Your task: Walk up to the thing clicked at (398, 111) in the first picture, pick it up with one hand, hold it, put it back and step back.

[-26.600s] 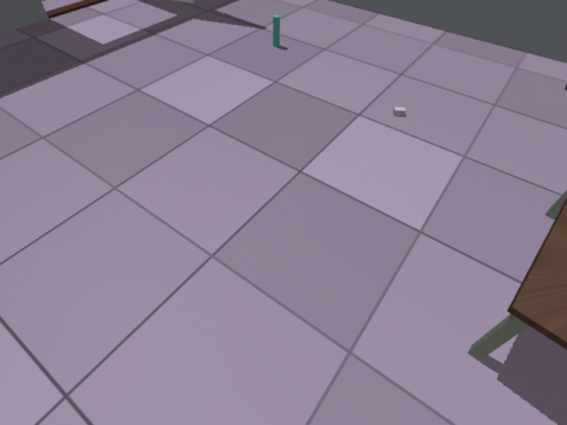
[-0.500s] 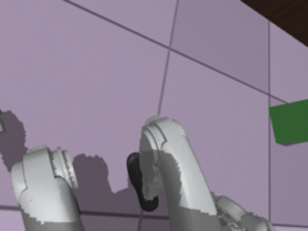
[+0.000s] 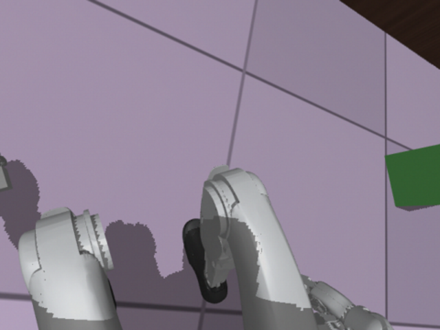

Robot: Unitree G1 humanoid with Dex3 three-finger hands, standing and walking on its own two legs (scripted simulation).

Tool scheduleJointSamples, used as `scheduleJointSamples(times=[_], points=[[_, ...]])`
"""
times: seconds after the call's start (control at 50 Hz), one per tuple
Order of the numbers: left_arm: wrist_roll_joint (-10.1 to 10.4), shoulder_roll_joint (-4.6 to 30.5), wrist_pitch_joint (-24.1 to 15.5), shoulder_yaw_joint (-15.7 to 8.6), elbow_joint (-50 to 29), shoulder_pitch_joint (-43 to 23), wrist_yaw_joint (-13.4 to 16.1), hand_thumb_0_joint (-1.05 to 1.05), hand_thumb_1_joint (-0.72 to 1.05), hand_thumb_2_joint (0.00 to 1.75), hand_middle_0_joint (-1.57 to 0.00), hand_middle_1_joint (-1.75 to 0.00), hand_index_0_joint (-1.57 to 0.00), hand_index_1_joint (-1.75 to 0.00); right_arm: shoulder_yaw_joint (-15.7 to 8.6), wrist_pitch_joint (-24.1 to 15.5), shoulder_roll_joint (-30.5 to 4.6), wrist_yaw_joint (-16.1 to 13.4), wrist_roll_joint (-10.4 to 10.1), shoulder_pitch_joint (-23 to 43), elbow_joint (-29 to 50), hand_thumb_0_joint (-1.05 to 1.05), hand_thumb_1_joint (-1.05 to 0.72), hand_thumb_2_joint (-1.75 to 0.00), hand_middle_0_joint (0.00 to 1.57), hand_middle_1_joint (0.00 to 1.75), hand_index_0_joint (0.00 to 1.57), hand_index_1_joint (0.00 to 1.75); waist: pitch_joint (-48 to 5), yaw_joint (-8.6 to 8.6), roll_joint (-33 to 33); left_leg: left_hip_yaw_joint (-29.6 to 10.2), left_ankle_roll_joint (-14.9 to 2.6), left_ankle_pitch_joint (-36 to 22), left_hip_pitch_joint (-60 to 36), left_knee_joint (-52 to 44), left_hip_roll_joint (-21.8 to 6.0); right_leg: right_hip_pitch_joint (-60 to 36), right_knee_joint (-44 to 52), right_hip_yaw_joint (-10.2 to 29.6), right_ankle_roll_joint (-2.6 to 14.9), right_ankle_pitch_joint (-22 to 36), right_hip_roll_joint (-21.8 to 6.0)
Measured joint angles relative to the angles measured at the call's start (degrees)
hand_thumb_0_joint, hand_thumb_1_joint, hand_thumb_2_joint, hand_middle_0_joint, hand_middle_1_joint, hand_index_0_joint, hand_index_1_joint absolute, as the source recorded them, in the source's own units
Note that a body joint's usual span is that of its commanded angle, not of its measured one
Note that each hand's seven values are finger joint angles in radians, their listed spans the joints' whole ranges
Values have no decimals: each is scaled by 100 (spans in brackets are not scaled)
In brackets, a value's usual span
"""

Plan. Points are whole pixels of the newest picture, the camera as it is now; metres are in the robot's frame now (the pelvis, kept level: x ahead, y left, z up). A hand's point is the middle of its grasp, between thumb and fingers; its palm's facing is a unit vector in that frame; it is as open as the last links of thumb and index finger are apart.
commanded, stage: close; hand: left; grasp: from above
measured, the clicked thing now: out of the picture +0.39 +0.29 -0.28
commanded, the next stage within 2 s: settle in 0.20 s
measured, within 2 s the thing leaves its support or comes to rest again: leaves its support in 0.60 s
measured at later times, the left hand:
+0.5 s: hand out of the picture +0.37 +0.29 -0.25, palm faces -0.43 -0.16 -0.89, open 7.2 cm
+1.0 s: hand out of the picture +0.36 +0.30 -0.16, palm faces -0.44 -0.10 -0.89, open 7.2 cm
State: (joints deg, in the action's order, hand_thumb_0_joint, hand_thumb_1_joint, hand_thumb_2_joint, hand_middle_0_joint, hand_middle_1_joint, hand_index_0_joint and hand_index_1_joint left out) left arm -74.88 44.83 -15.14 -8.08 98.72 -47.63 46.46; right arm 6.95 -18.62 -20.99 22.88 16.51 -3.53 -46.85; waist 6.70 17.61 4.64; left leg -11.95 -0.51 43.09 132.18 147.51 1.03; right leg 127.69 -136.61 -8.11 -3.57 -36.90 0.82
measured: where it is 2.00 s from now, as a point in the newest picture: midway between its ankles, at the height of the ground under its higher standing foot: (160, 302)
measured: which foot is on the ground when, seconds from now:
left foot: down 0.00-1.00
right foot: down 0.00-1.00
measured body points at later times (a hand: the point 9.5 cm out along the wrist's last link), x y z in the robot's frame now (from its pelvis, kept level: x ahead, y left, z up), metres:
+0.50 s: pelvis +0.00 +0.00 +0.00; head +0.25 +0.11 +0.36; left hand +0.39 +0.30 -0.20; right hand +0.06 -0.28 -0.07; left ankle +0.06 +0.12 -0.27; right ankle +0.12 -0.13 -0.27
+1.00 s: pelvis +0.00 -0.01 +0.03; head +0.21 +0.07 +0.42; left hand +0.38 +0.31 -0.11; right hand +0.13 -0.27 -0.08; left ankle +0.06 +0.12 -0.27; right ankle +0.12 -0.13 -0.27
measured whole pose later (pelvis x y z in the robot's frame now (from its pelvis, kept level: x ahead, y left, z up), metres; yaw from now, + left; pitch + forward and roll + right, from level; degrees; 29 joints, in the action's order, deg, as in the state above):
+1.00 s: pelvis +0.00 -0.01 +0.03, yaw +5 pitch +33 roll -8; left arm -68.8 32.8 -8.8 -2.3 82.8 -43.4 32.8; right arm 0.4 -13.6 -18.6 19.8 9.3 -4.4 -45.9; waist -4.9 10.3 -1.4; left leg -6.7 -0.2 41.5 130.7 138.9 1.0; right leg 128.5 -132.5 -3.8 -2.3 -37.2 -0.4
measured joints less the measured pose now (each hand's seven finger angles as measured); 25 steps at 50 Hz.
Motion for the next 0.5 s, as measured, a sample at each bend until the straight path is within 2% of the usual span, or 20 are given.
scheduleJointSamples(times=[0.22,0.5], points=[[34,45,1,-89,75,-74,-43,0,47,17,-83,-37,-86,-29,-2,-9,-31,21,-17,11,42,0,-90,-89,20,30,20,30,74,37,-7,-8,44,-18,-13,-2,19,12,-30,-3,31,10,-17],[124,37,-15,-143,-71,35,-167,0,46,19,-85,-35,-88,-28,-4,48,-24,-42,9,-40,5,0,-91,-89,20,30,20,30,53,-1,-32,-29,61,-35,6,1,12,45,-25,-19,43,47,-5]])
